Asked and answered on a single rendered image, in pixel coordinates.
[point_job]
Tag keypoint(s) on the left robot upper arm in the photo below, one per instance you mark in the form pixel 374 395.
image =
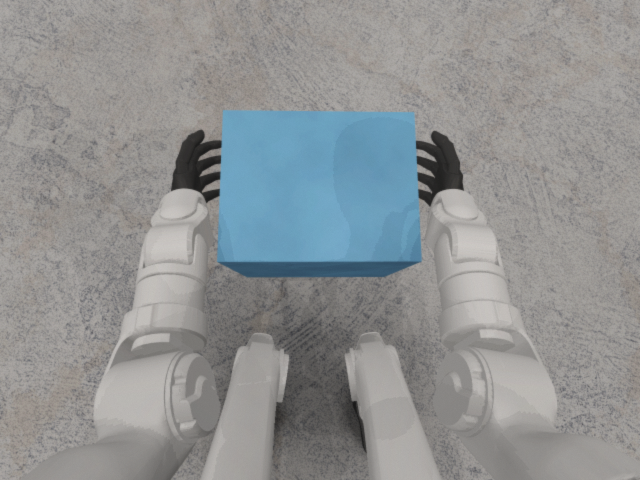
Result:
pixel 149 414

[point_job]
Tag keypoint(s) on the robot left hand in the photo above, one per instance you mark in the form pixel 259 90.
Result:
pixel 188 168

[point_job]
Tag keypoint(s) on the left robot shin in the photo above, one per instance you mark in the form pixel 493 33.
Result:
pixel 256 337

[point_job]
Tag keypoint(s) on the carton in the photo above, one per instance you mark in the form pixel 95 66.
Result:
pixel 318 193

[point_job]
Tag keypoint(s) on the robot right hand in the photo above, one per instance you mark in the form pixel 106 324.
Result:
pixel 446 170

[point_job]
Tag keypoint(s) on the robot right forearm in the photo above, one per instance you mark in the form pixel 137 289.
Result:
pixel 476 308

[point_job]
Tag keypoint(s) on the right robot upper arm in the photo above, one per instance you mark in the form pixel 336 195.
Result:
pixel 502 407

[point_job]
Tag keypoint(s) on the robot left forearm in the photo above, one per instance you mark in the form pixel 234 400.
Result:
pixel 168 308

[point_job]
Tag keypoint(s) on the robot left thigh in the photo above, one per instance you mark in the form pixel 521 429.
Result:
pixel 242 447

